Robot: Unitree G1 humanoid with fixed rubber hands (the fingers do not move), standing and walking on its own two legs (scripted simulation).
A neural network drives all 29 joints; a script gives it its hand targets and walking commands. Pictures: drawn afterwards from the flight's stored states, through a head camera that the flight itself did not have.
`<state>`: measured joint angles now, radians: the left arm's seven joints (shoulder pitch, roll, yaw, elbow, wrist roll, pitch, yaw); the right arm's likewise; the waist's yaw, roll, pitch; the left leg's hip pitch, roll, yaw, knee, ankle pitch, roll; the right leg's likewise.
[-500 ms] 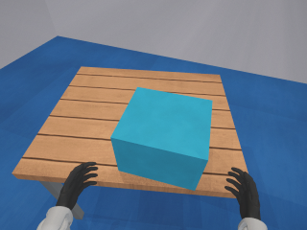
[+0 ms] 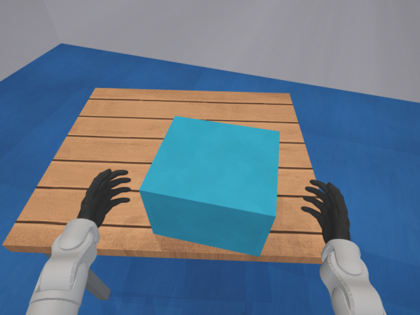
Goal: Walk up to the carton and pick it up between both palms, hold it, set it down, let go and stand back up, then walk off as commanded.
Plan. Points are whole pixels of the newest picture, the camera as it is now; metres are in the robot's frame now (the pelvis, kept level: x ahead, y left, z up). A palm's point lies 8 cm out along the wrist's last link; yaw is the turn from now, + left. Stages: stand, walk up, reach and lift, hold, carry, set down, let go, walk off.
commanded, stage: reach and lift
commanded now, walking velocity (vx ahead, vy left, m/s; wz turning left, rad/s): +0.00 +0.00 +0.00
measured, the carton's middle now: (215, 183) +0.43 +0.02 -0.04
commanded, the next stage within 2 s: none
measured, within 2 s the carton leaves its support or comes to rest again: neither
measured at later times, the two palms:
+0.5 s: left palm (109, 161) +0.36 +0.23 +0.10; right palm (332, 185) +0.34 -0.19 +0.09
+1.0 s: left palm (116, 127) +0.42 +0.23 +0.14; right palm (319, 145) +0.41 -0.18 +0.12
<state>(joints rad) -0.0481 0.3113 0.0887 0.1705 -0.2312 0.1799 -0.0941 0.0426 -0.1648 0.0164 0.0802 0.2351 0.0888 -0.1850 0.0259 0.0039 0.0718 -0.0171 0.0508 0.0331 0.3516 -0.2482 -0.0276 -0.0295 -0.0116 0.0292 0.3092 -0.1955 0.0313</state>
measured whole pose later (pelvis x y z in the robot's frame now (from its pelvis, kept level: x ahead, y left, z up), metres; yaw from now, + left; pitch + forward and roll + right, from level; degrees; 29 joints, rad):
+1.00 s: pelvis -0.02 +0.00 +0.00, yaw +2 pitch +9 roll -1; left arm -0.93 0.41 0.01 1.01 -0.29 0.13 -0.05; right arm -0.85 -0.22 0.00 0.86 0.32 0.12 -0.18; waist -0.05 0.01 -0.09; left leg -0.38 0.05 -0.01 0.43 -0.21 -0.03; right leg -0.35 -0.01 -0.01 0.34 -0.15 0.03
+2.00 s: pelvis -0.05 +0.00 -0.05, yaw +2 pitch +27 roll -2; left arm -1.04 0.29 -0.09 1.53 -0.34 -0.44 -0.03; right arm -0.95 -0.19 0.02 1.26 0.30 -0.32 -0.15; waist -0.03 0.05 -0.26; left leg -0.96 0.03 -0.02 0.79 -0.30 -0.02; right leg -0.95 -0.03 -0.01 0.73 -0.26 0.04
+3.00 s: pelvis -0.01 +0.01 -0.01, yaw +2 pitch +18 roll -1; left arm -0.84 0.18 0.29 1.42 0.12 -0.59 -0.05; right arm -0.72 -0.03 -0.52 1.16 -0.27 -0.55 -0.13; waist -0.03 0.04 -0.10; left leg -0.55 0.03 0.00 0.46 -0.23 -0.01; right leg -0.52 -0.03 -0.02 0.38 -0.16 0.04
